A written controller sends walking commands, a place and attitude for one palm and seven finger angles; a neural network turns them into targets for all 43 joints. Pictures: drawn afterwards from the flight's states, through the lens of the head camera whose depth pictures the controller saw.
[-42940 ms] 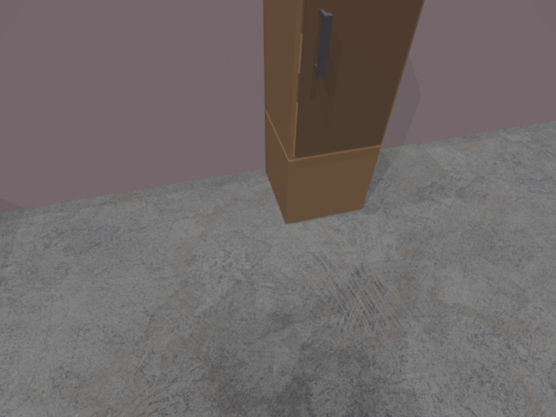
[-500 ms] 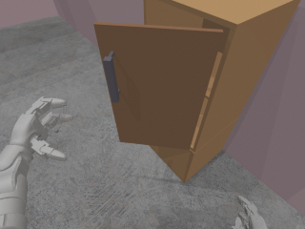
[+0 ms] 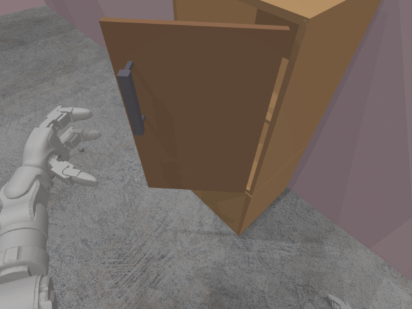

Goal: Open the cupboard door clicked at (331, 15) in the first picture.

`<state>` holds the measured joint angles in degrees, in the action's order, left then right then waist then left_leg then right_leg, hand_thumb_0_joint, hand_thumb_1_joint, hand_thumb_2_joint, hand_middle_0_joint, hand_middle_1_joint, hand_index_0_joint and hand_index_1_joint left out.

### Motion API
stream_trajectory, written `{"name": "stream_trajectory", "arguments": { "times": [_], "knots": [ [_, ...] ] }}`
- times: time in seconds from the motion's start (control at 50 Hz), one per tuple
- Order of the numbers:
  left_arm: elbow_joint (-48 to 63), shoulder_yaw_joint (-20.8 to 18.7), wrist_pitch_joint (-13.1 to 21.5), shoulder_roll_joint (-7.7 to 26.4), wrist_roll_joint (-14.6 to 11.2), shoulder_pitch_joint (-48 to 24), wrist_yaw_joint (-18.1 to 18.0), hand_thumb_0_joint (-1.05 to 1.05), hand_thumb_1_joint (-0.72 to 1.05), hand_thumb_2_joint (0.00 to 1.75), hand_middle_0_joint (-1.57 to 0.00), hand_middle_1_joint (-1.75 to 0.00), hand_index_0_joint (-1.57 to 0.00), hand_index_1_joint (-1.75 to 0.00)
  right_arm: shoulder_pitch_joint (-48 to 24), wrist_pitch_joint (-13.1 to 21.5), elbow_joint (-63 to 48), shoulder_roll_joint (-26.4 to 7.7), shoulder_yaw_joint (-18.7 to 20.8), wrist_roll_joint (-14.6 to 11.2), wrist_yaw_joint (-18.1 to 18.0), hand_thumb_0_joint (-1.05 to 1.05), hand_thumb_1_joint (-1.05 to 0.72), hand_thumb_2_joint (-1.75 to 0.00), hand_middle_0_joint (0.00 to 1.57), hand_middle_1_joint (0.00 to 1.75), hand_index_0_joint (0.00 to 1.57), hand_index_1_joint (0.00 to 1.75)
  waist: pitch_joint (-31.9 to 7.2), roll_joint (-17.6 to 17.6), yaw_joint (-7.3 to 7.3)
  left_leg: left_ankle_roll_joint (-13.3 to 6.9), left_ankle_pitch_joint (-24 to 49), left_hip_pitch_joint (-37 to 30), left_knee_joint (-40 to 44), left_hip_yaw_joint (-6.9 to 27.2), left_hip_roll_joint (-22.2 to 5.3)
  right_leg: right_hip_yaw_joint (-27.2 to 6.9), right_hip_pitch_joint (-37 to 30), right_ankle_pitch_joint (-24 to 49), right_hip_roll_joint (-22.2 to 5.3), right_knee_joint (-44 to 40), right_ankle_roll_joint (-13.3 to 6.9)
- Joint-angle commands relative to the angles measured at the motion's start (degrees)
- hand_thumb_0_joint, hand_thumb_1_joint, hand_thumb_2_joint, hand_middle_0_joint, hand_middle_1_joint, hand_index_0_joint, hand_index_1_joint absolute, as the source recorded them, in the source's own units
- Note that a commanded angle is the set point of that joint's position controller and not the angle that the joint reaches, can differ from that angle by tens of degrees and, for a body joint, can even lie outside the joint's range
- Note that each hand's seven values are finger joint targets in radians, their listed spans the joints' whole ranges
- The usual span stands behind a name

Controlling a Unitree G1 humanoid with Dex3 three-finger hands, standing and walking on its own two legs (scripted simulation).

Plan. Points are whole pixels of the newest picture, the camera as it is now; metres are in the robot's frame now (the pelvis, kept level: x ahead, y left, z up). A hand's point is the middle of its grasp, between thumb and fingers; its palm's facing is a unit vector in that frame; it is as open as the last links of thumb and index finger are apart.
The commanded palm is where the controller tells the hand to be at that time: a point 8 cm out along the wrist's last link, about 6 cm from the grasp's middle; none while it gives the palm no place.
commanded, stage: move the hooked fingers beside the handle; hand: left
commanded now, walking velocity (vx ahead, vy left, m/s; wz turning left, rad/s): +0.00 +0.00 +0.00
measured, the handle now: (134, 100) +0.54 +0.18 +0.10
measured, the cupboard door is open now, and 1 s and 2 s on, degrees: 43 43 43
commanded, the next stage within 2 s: slide the fingers in behind the handle in 1.70 s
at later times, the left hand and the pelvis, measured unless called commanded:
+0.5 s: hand (93, 129) +0.43 +0.24 +0.12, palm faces -0.02 -1.00 +0.00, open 14.0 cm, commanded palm +0.41 +0.29 +0.11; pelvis +0.00 +0.00 +0.00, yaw -1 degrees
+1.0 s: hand (105, 111) +0.49 +0.23 +0.12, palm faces -0.03 -1.00 +0.01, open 14.0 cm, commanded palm +0.47 +0.28 +0.11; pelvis -0.01 +0.00 -0.02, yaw -1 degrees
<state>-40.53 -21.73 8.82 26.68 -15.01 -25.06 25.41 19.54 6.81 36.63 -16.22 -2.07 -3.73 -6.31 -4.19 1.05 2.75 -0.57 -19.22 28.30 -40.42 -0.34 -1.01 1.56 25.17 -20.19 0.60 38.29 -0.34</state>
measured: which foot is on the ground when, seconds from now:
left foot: down 0.00-1.00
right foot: down 0.00-1.00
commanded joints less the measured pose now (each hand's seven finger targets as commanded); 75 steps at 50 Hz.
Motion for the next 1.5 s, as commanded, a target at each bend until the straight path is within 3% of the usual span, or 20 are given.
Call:
{"name": "stream_trajectory", "arguments": {
  "times": [0.0,0.04,0.08,0.18,0.3,0.36,0.42,0.44,0.58,0.64,0.7,0.86,0.9,0.96,1.02,1.16,1.32,1.36,1.4,1.48],
  "knots": [
    [8.74,-4.49,3.52,17.55,-0.29,-24.21,-0.93,0.00,-0.50,0.30,-0.30,-1.20,-0.30,-1.20,-0.33,1.46,-7.19,-8.45,3.31,0.25,-0.23,0.00,-0.90,-0.90,0.20,0.30,0.20,0.30,-14.64,3.38,0.15,-1.32,14.36,-11.14,4.44,1.33,0.63,-0.03,-1.28,15.99,0.66,-4.43,-0.89],
    [7.45,-6.64,3.98,19.97,-0.09,-23.20,-1.29,0.00,-0.50,0.30,-0.30,-1.20,-0.30,-1.20,0.49,0.79,-7.33,-8.75,3.54,0.45,-0.13,0.00,-0.90,-0.90,0.20,0.30,0.20,0.30,-16.24,0.97,-0.48,-1.54,15.62,-10.79,3.91,1.13,0.52,-0.23,-2.88,17.27,0.81,-4.10,-0.93],
    [7.02,-5.81,4.62,19.42,0.35,-25.39,-1.05,0.00,-0.50,0.30,-0.30,-1.20,-0.30,-1.20,0.64,0.33,-7.48,-8.44,3.30,0.43,0.15,0.00,-0.90,-0.90,0.20,0.30,0.20,0.30,-16.57,4.42,-0.14,-1.28,16.95,-10.96,3.69,0.91,0.59,-0.28,-2.53,18.71,0.80,-3.54,-0.98],
    [6.52,-2.71,5.93,16.15,0.20,-28.59,-0.42,0.00,-0.50,0.30,-0.30,-1.20,-0.30,-1.20,1.62,-0.54,-7.23,-8.35,3.67,0.39,0.52,0.00,-0.90,-0.90,0.20,0.30,0.20,0.30,-18.49,5.54,1.03,-1.13,20.47,-14.17,2.57,1.28,0.13,-0.10,-0.30,20.16,1.22,-2.99,-1.03],
    [0.59,-2.95,5.11,17.64,1.19,-32.65,-1.20,0.00,-0.50,0.30,-0.30,-1.20,-0.30,-1.20,2.70,-2.08,-6.51,-8.84,3.65,0.40,0.74,0.00,-0.90,-0.90,0.20,0.30,0.20,0.30,-15.64,2.86,1.78,-1.27,17.14,-10.10,2.41,1.02,0.23,-0.15,0.93,18.63,1.05,-3.04,-0.83],
    [1.15,-4.67,6.87,19.85,1.65,-34.80,-1.82,0.00,-0.50,0.30,-0.30,-1.20,-0.30,-1.20,3.37,-2.69,-6.50,-8.95,3.87,0.69,0.85,0.00,-0.90,-0.90,0.20,0.30,0.20,0.30,-19.34,3.42,1.30,-1.33,18.96,-11.31,1.61,1.06,0.17,-0.50,-0.22,19.95,1.22,-2.30,-0.98],
    [0.08,-2.11,8.14,17.11,2.04,-37.82,-1.88,0.00,-0.50,0.30,-0.30,-1.20,-0.30,-1.20,3.85,-2.98,-5.97,-8.68,3.80,0.83,1.08,0.00,-0.90,-0.90,0.20,0.30,0.20,0.30,-19.74,5.03,2.35,-1.03,19.60,-13.22,1.14,1.62,-0.15,-0.15,2.35,18.78,1.40,-1.96,-0.98],
    [-1.56,-2.93,8.26,18.00,1.56,-37.91,-1.88,0.00,-0.50,0.30,-0.30,-1.20,-0.30,-1.20,4.28,-3.23,-5.76,-8.86,3.77,0.80,1.01,0.00,-0.90,-0.90,0.20,0.30,0.20,0.30,-19.14,3.04,2.31,-1.26,19.42,-11.56,0.89,1.45,-0.06,-0.18,1.43,19.12,1.48,-1.95,-1.07],
    [-7.11,-3.82,8.69,20.92,3.15,-41.08,-1.82,0.00,-0.50,0.30,-0.30,-1.20,-0.30,-1.20,5.38,-4.63,-5.44,-9.39,3.60,1.05,1.27,0.00,-0.90,-0.90,0.20,0.30,0.20,0.30,-20.11,4.62,2.48,-1.25,16.47,-8.91,0.46,1.15,0.06,-0.54,2.43,17.59,1.40,-1.23,-0.82],
    [-10.46,-2.65,8.97,20.45,3.36,-45.09,-2.00,0.00,-0.50,0.30,-0.30,-1.20,-0.30,-1.20,6.15,-5.12,-4.94,-9.54,3.41,1.04,1.10,0.00,-0.90,-0.90,0.20,0.30,0.20,0.30,-16.81,2.40,4.03,-1.51,13.88,-6.43,0.18,1.33,-0.09,-0.39,4.40,15.28,1.45,-1.48,-0.84],
    [-12.84,-3.86,9.43,23.79,4.51,-48.41,-2.27,0.00,-0.50,0.30,-0.30,-1.20,-0.30,-1.20,7.11,-5.37,-4.38,-10.12,3.39,1.15,1.01,0.00,-0.90,-0.90,0.20,0.30,0.20,0.30,-18.25,3.73,4.43,-1.44,11.55,-5.20,-0.11,1.48,-0.05,-1.02,5.21,13.38,1.42,-1.28,-0.56],
    [-16.66,-3.05,10.26,24.08,5.90,-53.69,-2.02,0.00,-0.50,0.30,-0.30,-1.20,-0.30,-1.20,9.88,-5.95,-3.18,-10.53,3.50,1.72,1.38,0.00,-0.90,-0.90,0.20,0.30,0.20,0.30,-22.20,6.33,5.94,-1.24,13.47,-6.75,-2.21,2.01,-0.47,-0.82,8.80,13.23,1.87,0.13,-0.52],
    [-20.50,-4.04,9.14,26.39,6.47,-53.78,-2.36,0.00,-0.50,0.30,-0.30,-1.20,-0.30,-1.20,10.64,-6.36,-3.05,-10.94,3.20,1.78,1.33,0.00,-0.90,-0.90,0.20,0.30,0.20,0.30,-18.86,3.96,6.33,-1.49,10.27,-2.53,-2.10,2.04,-0.46,-0.87,9.18,10.98,1.87,-0.18,-0.37],
    [-19.65,-6.27,9.40,29.15,7.02,-52.18,-2.47,0.00,-0.50,0.30,-0.30,-1.20,-0.30,-1.20,11.49,-6.68,-3.92,-11.19,3.34,2.08,1.49,0.00,-0.90,-0.90,0.20,0.30,0.20,0.30,-22.64,4.89,5.19,-1.49,12.12,-2.53,-2.66,1.70,-0.41,-1.09,7.50,12.80,1.93,0.78,-0.44],
    [-17.43,-4.32,10.21,27.17,7.40,-53.63,-2.32,0.00,-0.50,0.30,-0.30,-1.20,-0.30,-1.20,12.01,-7.16,-4.18,-10.79,3.51,2.18,1.84,0.00,-0.90,-0.90,0.20,0.30,0.20,0.30,-23.22,7.25,5.77,-1.29,13.53,-4.27,-3.23,1.72,-0.56,-0.81,9.22,13.18,2.20,1.13,-0.43],
    [-13.33,-7.01,10.72,28.40,6.51,-51.72,-2.40,0.00,-0.50,0.30,-0.30,-1.20,-0.30,-1.20,12.79,-8.07,-4.47,-10.73,4.04,2.27,2.06,0.00,-0.90,-0.90,0.20,0.30,0.20,0.30,-27.80,9.32,4.59,-1.09,18.85,-8.57,-4.06,1.94,-0.83,-0.35,8.51,16.60,2.75,1.93,-0.64],
    [-13.87,-4.45,9.07,24.66,6.31,-49.59,-2.79,0.00,-0.50,0.30,-0.30,-1.20,-0.30,-1.20,12.14,-8.75,-4.69,-10.26,3.88,2.08,2.34,0.00,-0.90,-0.90,0.20,0.30,0.20,0.30,-22.64,7.85,5.26,-1.09,19.94,-7.62,-3.70,1.92,-0.99,0.28,9.52,17.59,2.84,1.62,-0.67],
    [-11.36,-6.49,9.91,26.42,5.89,-48.75,-2.92,0.00,-0.50,0.30,-0.30,-1.20,-0.30,-1.20,12.25,-8.77,-4.86,-10.38,4.14,2.16,2.31,0.00,-0.90,-0.90,0.20,0.30,0.20,0.30,-26.06,8.51,4.17,-0.85,23.99,-10.30,-4.16,2.20,-1.09,0.24,8.28,20.02,2.89,2.26,-0.83],
    [-10.31,-4.14,10.06,22.49,5.12,-47.73,-2.55,0.00,-0.50,0.30,-0.30,-1.20,-0.30,-1.20,11.46,-8.69,-5.29,-9.84,4.12,2.11,2.61,0.00,-0.90,-0.90,0.20,0.30,0.20,0.30,-25.52,7.87,4.35,-0.80,25.08,-10.91,-4.26,2.02,-1.10,0.34,8.10,20.89,2.93,2.03,-0.67],
    [-10.94,-3.67,9.33,21.82,4.89,-46.46,-2.51,0.00,-0.50,0.30,-0.30,-1.20,-0.30,-1.20,10.56,-9.00,-5.51,-9.84,4.08,1.83,2.59,0.00,-0.90,-0.90,0.20,0.30,0.20,0.30,-23.45,7.34,4.35,-0.91,24.05,-9.54,-3.93,1.83,-0.99,0.30,8.00,20.90,2.73,2.04,-0.66]
  ]
}}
